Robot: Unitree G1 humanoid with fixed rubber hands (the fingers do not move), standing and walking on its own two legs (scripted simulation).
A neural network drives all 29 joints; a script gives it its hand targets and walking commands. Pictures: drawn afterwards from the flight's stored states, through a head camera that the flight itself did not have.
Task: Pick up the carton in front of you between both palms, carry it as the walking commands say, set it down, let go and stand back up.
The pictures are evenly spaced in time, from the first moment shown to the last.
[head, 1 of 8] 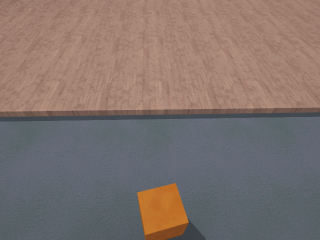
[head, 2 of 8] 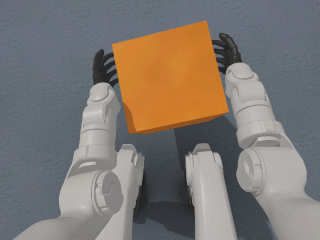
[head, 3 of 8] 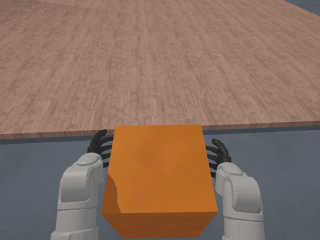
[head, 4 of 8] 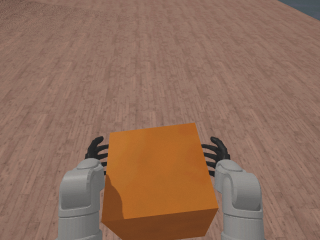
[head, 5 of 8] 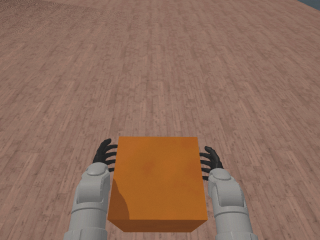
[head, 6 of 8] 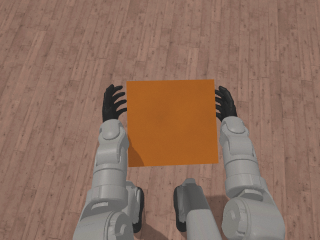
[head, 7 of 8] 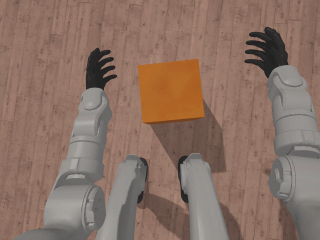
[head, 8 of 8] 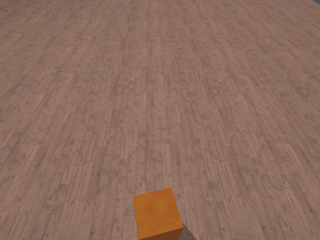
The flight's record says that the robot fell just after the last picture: no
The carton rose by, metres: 0.80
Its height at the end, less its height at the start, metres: +0.06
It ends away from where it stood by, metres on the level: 2.69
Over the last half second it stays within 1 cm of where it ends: yes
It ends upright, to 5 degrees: yes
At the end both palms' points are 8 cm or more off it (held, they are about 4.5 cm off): yes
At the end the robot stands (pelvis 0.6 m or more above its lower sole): yes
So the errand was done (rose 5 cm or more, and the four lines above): yes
